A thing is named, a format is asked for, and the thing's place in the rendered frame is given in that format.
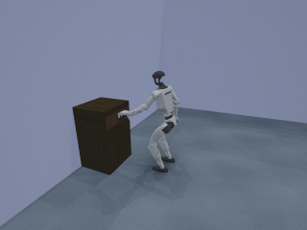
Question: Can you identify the handle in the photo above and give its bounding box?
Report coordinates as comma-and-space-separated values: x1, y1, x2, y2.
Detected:
116, 115, 126, 121

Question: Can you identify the left robot hand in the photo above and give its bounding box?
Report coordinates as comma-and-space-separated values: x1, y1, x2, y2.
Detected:
118, 110, 131, 122

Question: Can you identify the robot right shin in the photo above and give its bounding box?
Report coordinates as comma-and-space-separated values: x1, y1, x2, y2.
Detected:
157, 139, 172, 159

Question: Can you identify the left robot forearm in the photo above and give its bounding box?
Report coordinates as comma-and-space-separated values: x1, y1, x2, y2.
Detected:
128, 104, 146, 117

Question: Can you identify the right robot forearm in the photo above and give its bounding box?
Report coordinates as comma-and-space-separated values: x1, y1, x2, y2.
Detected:
173, 103, 179, 117

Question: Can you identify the robot left thigh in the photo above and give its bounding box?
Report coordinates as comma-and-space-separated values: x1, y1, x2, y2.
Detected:
149, 123, 173, 148

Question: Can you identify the robot right upper arm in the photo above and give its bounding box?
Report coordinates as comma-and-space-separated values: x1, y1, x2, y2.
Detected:
168, 85, 179, 105

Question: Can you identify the robot left upper arm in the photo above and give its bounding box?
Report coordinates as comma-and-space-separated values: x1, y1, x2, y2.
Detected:
143, 90, 161, 110

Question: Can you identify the cabinet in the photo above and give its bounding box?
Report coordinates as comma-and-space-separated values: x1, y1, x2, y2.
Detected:
72, 97, 131, 175

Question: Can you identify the drawer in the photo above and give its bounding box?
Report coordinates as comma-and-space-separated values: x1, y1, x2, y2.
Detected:
106, 106, 129, 129

